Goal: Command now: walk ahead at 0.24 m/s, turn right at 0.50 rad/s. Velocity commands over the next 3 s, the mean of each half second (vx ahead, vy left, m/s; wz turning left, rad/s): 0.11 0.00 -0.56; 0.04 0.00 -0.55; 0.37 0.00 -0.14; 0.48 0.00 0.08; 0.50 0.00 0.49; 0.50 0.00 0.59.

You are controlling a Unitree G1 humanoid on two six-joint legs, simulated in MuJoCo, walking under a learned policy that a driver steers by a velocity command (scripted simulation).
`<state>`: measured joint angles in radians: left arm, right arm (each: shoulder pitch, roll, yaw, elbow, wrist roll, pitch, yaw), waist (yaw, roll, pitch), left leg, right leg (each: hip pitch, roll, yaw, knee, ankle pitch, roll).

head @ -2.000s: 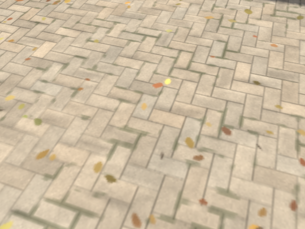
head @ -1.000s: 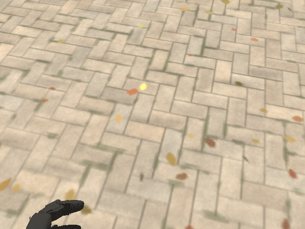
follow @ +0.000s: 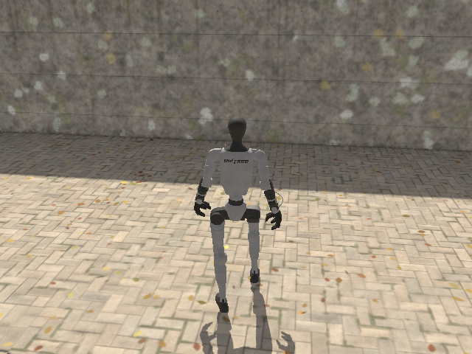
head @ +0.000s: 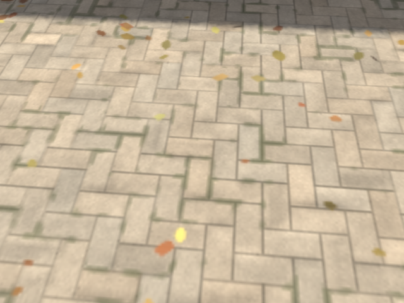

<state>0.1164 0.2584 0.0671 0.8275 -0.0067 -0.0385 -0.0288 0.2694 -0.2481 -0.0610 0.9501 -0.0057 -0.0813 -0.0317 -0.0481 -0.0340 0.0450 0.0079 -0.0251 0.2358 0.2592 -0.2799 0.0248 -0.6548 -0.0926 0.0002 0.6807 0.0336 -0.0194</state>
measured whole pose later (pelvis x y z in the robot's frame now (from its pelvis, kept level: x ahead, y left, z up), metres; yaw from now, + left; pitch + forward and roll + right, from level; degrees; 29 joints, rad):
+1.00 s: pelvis +0.15 +0.00 +0.00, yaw -34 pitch +2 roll +0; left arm 0.17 0.29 0.07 0.62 -0.02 0.06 -0.01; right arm 0.19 -0.29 -0.07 0.73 0.02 0.01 -0.01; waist -0.03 0.01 0.03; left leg -0.24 0.09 0.10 0.47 -0.26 -0.01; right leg -0.32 -0.02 -0.01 0.65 -0.36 0.03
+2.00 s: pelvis +0.52 -0.29 -0.01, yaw -33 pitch +2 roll +2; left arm 0.06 0.26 0.03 0.68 -0.01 -0.10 -0.03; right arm 0.40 -0.29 -0.06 0.84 0.03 -0.05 0.00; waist -0.09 -0.03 0.02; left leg 0.00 -0.03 -0.02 0.33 -0.37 0.00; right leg -0.52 -0.05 0.04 0.49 -0.01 0.01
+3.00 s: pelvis +1.04 -0.47 -0.01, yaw +2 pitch +2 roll +0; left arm 0.01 0.28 0.04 0.69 0.00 -0.11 -0.03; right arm 0.39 -0.30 -0.08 0.72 0.03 -0.03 -0.02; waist -0.09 -0.04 0.02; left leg -0.07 -0.11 -0.21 0.45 -0.40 0.07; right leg -0.50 0.00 0.08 0.47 -0.01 0.03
